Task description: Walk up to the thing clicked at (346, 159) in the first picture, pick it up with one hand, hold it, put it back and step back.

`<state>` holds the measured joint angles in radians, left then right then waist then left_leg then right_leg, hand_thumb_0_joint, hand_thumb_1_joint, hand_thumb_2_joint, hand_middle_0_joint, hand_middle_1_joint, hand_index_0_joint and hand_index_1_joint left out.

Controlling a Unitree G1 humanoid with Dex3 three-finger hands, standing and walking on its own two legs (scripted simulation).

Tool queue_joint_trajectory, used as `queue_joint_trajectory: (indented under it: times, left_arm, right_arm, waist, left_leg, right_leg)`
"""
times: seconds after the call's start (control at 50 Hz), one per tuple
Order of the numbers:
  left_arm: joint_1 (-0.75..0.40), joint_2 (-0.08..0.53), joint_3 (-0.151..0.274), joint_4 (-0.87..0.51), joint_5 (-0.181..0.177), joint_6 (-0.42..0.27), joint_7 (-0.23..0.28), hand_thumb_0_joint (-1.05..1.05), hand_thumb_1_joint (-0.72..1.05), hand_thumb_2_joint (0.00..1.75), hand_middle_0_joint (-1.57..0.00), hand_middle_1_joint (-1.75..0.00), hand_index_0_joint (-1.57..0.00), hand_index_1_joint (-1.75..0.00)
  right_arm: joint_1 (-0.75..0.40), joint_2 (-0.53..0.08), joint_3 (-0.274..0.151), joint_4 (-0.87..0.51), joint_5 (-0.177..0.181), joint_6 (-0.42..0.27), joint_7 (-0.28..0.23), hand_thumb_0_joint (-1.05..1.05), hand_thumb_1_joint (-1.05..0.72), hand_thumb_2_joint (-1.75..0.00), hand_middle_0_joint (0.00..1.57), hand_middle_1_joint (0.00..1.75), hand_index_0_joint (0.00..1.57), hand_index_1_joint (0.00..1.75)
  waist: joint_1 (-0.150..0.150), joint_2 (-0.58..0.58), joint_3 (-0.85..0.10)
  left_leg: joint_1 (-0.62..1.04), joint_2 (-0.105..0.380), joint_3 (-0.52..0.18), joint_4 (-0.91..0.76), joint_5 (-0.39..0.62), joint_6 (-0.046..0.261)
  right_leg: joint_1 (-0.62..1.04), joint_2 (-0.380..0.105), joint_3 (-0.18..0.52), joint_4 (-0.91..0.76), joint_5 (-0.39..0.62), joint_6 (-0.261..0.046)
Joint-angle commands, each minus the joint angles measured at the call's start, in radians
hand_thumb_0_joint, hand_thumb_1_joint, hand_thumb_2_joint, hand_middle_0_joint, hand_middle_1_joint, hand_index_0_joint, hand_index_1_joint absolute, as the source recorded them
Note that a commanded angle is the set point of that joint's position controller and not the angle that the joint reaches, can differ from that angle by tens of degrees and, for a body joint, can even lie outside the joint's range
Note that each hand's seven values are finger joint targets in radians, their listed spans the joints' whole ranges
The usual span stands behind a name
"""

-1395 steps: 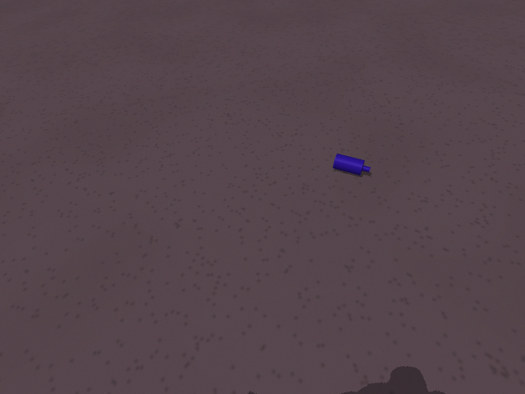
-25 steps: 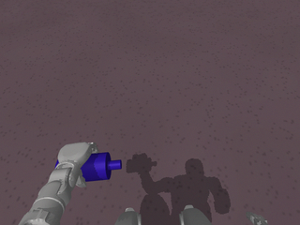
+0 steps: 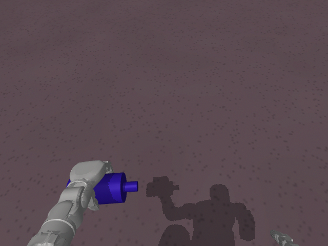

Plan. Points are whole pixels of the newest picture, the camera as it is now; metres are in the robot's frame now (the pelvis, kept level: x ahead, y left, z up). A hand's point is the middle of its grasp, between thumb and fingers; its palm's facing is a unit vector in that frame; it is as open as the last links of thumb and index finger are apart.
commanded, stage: hold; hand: left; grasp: from above
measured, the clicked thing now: (105, 188) +0.31 +0.20 -0.10
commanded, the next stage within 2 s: crouch in 1.68 s
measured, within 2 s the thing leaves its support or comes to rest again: neither
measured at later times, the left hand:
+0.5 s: hand (92, 189) +0.28 +0.22 -0.05, palm faces -0.49 -0.03 -0.87, open 10.9 cm
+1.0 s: hand (90, 193) +0.27 +0.22 -0.03, palm faces -0.48 -0.03 -0.88, open 10.9 cm
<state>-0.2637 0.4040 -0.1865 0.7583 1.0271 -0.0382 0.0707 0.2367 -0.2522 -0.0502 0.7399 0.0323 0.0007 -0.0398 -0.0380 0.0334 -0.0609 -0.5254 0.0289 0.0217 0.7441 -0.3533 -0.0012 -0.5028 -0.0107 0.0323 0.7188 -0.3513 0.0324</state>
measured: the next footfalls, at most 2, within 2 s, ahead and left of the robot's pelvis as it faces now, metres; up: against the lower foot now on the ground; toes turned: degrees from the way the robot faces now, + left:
none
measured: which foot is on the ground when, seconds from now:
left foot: down 0.00-1.00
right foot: down 0.00-1.00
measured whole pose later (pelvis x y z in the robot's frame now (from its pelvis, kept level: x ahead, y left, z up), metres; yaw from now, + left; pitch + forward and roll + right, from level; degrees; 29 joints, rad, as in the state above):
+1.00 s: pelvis -0.02 +0.00 +0.02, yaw +0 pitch +2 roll +0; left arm -0.22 0.41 -0.21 0.64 1.01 -0.06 -0.04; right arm 0.20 -0.26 -0.03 0.69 0.05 0.04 -0.06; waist 0.00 0.05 -0.01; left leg -0.35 0.02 0.03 0.57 -0.25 0.00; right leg -0.34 -0.02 0.04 0.57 -0.26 0.03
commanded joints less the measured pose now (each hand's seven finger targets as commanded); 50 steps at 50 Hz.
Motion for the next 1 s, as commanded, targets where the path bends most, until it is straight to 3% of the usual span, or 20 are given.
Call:
queue_joint_trajectory:
  times: [0.0,0.06,0.12,0.16,0.22,0.46,0.7,0.72,0.88,0.98]
  left_arm:
    - [-0.338,0.214,0.105,-0.222,-0.006,0.006,0.039,0.0,0.73,0.98,-1.13,-0.65,-1.11,-0.68]
    - [-0.334,0.224,0.107,-0.223,-0.007,0.007,0.017,0.0,0.75,0.95,-1.12,-0.67,-1.11,-0.68]
    - [-0.333,0.214,0.101,-0.245,-0.008,0.005,0.001,0.0,0.76,0.96,-1.15,-0.63,-1.13,-0.66]
    - [-0.317,0.228,0.112,-0.244,-0.006,-0.001,-0.011,0.0,0.75,0.95,-1.14,-0.62,-1.12,-0.65]
    - [-0.33,0.238,0.122,-0.286,-0.01,-0.01,-0.023,0.0,0.75,0.9,-1.12,-0.62,-1.11,-0.64]
    - [-0.352,0.227,0.117,-0.314,-0.007,-0.004,-0.006,0.0,0.75,0.98,-1.15,-0.64,-1.12,-0.66]
    - [-0.328,0.227,0.111,-0.318,-0.029,-0.015,-0.05,0.0,0.78,0.95,-1.16,-0.62,-1.14,-0.65]
    - [-0.352,0.235,0.116,-0.36,-0.033,-0.02,-0.049,0.0,0.8,0.93,-1.16,-0.64,-1.15,-0.66]
    - [-0.368,0.252,0.128,-0.387,-0.025,-0.025,-0.052,0.0,0.77,0.95,-1.16,-0.65,-1.14,-0.67]
    - [-0.364,0.239,0.12,-0.367,-0.033,-0.018,-0.051,0.0,0.79,0.95,-1.17,-0.65,-1.15,-0.67]
  right_arm:
    - [0.021,-0.148,-0.05,-0.101,0.001,-0.028,-0.006,0.0,-0.89,-0.9,0.2,0.3,0.2,0.3]
    - [0.005,-0.153,-0.053,-0.114,0.002,-0.02,-0.003,0.0,-0.89,-0.9,0.2,0.3,0.2,0.3]
    - [-0.001,-0.152,-0.051,-0.133,0.004,-0.014,-0.001,0.0,-0.89,-0.9,0.2,0.3,0.2,0.3]
    - [-0.014,-0.15,-0.048,-0.143,0.006,-0.01,-0.003,0.0,-0.89,-0.9,0.2,0.3,0.2,0.3]
    - [-0.019,-0.149,-0.049,-0.152,0.005,-0.008,-0.004,0.0,-0.89,-0.89,0.2,0.3,0.2,0.3]
    - [-0.041,-0.153,-0.047,-0.165,0.01,0.0,-0.009,0.0,-0.89,-0.9,0.2,0.3,0.2,0.3]
    - [-0.088,-0.147,-0.032,-0.189,0.016,-0.006,-0.011,0.0,-0.89,-0.9,0.2,0.3,0.2,0.3]
    - [-0.097,-0.143,-0.031,-0.193,0.018,-0.007,-0.012,0.0,-0.89,-0.9,0.2,0.3,0.2,0.3]
    - [-0.097,-0.141,-0.027,-0.181,0.018,-0.009,-0.023,0.0,-0.9,-0.9,0.2,0.3,0.2,0.3]
    - [-0.113,-0.138,-0.023,-0.181,0.022,-0.008,-0.026,0.0,-0.9,-0.9,0.2,0.3,0.2,0.3]
  waist:
    - [-0.001,0.013,-0.323]
    - [0.007,0.028,-0.311]
    - [0.002,0.031,-0.28]
    - [0.016,0.02,-0.264]
    - [0.015,0.032,-0.296]
    - [0.013,0.014,-0.282]
    - [0.024,0.004,-0.197]
    - [0.036,0.023,-0.213]
    - [0.029,0.006,-0.264]
    - [0.031,0.008,-0.222]
  left_leg:
    - [0.267,-0.041,-0.006,-0.09,0.392,0.0]
    - [0.287,-0.037,-0.007,-0.104,0.402,-0.002]
    - [0.271,-0.039,-0.007,-0.128,0.359,-0.004]
    - [0.263,-0.041,-0.008,-0.139,0.333,-0.002]
    - [0.279,-0.042,-0.003,-0.139,0.347,0.0]
    - [0.319,-0.04,0.0,-0.175,0.317,0.005]
    - [0.304,-0.038,-0.009,-0.242,0.162,0.007]
    - [0.311,-0.038,-0.008,-0.246,0.169,0.004]
    - [0.354,-0.046,0.002,-0.234,0.255,0.012]
    - [0.352,-0.045,0.003,-0.257,0.221,0.009]
  right_leg:
    - [0.111,0.045,-0.025,-0.106,0.349,-0.034]
    - [0.107,0.048,-0.031,-0.119,0.34,-0.037]
    - [0.116,0.047,-0.03,-0.13,0.309,-0.041]
    - [0.12,0.046,-0.028,-0.141,0.287,-0.041]
    - [0.147,0.045,-0.022,-0.142,0.305,-0.04]
    - [0.154,0.044,-0.023,-0.179,0.282,-0.037]
    - [0.165,0.043,-0.024,-0.237,0.135,-0.04]
    - [0.165,0.043,-0.023,-0.234,0.137,-0.043]
    - [0.201,0.038,-0.014,-0.238,0.223,-0.034]
    - [0.192,0.038,-0.017,-0.257,0.19,-0.037]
